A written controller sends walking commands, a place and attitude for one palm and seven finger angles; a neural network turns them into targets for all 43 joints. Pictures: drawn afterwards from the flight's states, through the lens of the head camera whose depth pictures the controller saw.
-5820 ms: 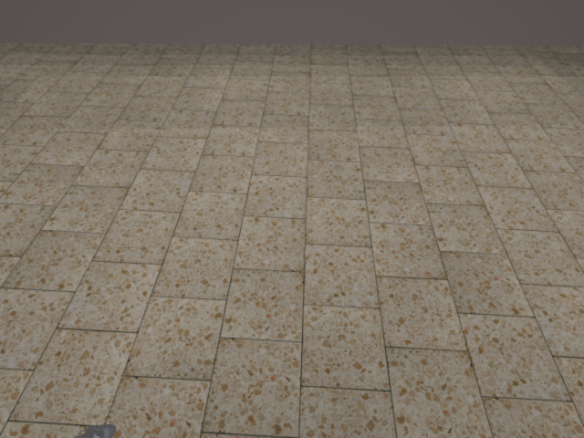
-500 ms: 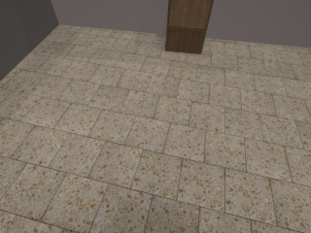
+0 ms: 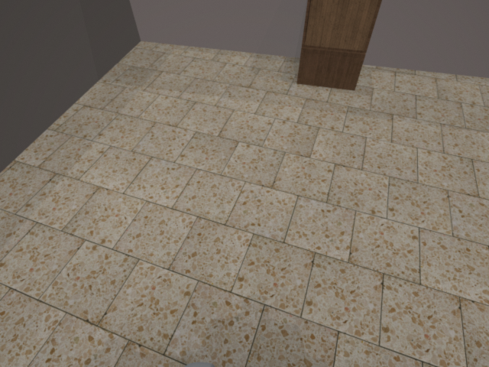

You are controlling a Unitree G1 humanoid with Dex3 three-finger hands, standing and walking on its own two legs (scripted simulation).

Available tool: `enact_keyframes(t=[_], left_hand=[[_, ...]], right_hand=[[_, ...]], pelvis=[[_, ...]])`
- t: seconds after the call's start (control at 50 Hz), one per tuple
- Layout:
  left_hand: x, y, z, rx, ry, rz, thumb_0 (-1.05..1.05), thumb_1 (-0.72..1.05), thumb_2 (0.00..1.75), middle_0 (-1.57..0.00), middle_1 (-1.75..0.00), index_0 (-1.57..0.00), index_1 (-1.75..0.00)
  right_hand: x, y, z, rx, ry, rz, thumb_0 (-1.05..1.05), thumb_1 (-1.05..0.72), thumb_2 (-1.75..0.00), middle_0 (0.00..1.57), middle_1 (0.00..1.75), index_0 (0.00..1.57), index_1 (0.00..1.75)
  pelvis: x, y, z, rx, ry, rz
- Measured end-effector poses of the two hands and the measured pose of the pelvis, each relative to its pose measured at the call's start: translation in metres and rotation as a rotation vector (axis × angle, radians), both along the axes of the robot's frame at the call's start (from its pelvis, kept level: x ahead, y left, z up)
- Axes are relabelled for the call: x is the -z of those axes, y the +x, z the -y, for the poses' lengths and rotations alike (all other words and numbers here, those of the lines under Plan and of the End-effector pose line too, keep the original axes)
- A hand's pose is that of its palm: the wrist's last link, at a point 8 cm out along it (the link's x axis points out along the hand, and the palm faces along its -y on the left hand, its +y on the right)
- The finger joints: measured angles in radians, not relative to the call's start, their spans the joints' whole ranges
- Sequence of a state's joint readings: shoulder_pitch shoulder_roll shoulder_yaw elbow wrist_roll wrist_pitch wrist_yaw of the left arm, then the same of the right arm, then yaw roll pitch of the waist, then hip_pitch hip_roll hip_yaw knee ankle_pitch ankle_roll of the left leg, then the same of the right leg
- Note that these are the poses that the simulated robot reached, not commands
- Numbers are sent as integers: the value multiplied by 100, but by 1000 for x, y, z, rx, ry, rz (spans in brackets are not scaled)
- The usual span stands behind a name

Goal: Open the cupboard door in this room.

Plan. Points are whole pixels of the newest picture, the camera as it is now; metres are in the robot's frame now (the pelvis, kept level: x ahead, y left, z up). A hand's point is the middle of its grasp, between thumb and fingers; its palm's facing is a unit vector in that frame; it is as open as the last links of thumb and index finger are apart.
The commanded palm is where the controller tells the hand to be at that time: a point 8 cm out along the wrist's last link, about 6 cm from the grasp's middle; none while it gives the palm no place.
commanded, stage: stand and wait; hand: left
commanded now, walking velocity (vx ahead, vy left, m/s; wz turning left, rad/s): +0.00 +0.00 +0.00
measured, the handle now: out of the picture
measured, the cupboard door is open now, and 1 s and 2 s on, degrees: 0 0 0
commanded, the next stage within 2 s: turn or walk to find it in 0.90 s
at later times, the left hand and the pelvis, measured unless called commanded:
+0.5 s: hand out of the picture -0.02 +0.20 -0.17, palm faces +0.02 -0.98 -0.20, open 7.3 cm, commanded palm none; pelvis -0.01 +0.02 +0.00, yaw +0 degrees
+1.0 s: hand out of the picture -0.03 +0.17 -0.17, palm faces +0.03 -0.99 -0.16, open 7.3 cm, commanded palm none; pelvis -0.02 +0.01 +0.00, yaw +0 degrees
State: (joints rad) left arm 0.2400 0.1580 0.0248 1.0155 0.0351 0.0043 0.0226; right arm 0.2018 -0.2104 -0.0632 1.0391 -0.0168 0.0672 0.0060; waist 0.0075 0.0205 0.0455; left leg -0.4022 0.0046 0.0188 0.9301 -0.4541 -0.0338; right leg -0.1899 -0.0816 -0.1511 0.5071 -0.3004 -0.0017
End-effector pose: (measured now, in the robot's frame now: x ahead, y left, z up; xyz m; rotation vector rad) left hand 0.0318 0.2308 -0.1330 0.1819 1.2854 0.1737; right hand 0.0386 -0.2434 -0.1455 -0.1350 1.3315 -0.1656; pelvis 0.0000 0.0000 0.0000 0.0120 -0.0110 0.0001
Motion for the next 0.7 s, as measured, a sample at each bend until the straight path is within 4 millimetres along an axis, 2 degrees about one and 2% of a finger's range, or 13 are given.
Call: enact_keyframes(t=[0.08,0.16,0.26,0.34,0.48,0.7], left_hand=[[10,-17,-11,-27,-23,-27,0,91,90,-20,-30,-21,-30],[26,-34,-28,-59,-43,-74,0,91,90,-20,-30,-21,-30],[19,-45,-38,-56,-38,-117,0,91,90,-20,-30,-20,-30],[12,-46,-36,-47,-28,-103,0,91,90,-20,-30,-20,-30],[5,-53,-20,-22,-28,-97,0,91,90,-20,-30,-20,-30],[8,-60,4,-11,-67,-121,0,91,90,-20,-30,-20,-30]], right_hand=[[-5,15,-9,-41,-32,35,1,-91,-90,20,30,20,30],[-8,25,-26,-75,-55,75,0,-91,-90,20,30,19,30],[-14,23,-48,-80,-36,94,0,-91,-90,20,30,20,30],[-10,17,-49,-68,-20,92,0,-93,-89,20,30,20,30],[-1,-9,-40,-27,8,51,0,-94,-89,20,30,20,30],[-2,-81,-41,17,27,-119,0,-91,-90,20,30,20,30]], pelvis=[[3,-3,-12,-15,-8,0],[10,-5,-26,-13,-12,8],[1,-8,-32,-9,-11,9],[-1,-11,-31,-10,-1,8],[-3,-14,-26,-3,-1,23],[-6,-17,-16,5,-6,20]])
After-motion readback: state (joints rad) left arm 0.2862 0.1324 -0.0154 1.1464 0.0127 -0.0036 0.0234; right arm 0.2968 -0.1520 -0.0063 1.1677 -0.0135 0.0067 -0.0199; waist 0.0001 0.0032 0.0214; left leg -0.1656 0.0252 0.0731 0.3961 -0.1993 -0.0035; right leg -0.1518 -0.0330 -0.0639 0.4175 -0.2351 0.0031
